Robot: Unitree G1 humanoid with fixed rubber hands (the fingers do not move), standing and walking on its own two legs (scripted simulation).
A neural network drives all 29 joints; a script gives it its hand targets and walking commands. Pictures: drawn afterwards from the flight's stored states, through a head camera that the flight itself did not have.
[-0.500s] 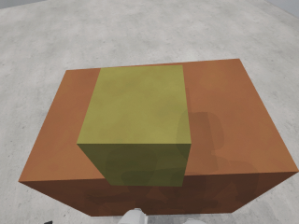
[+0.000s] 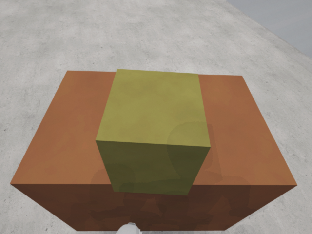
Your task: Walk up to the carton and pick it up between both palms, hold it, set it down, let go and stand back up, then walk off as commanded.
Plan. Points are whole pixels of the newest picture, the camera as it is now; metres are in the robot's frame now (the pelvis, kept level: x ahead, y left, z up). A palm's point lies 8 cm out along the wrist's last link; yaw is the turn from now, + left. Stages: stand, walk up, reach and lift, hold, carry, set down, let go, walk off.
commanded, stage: walk up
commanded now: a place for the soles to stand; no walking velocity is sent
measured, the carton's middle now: (153, 135) +0.35 +0.04 +0.07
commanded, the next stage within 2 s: none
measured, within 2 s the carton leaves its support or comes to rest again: neither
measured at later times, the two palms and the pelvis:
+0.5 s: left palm out of the picture +0.08 +0.33 -0.09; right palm out of the picture +0.10 -0.31 -0.08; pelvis +0.02 +0.00 +0.00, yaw +0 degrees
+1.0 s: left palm out of the picture +0.03 +0.37 -0.08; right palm out of the picture +0.08 -0.26 -0.11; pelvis -0.01 +0.04 +0.00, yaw +2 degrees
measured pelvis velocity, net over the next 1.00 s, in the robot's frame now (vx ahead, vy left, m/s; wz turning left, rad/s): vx -0.01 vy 0.04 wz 0.04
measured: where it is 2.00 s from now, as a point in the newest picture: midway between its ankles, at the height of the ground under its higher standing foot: outside the picture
